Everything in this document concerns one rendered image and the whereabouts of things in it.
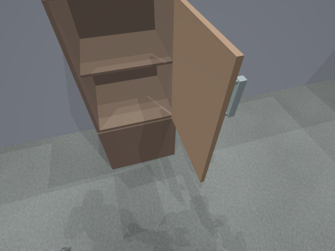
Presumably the handle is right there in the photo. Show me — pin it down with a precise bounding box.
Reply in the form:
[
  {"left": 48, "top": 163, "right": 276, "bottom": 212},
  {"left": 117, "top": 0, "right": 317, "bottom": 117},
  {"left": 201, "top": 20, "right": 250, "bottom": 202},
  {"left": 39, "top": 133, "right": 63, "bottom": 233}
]
[{"left": 225, "top": 75, "right": 247, "bottom": 118}]

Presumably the cupboard door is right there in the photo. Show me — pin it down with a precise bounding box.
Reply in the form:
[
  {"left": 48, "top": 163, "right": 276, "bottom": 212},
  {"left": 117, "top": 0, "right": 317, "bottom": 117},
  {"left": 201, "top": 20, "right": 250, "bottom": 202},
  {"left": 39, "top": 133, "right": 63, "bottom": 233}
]
[{"left": 171, "top": 0, "right": 244, "bottom": 182}]

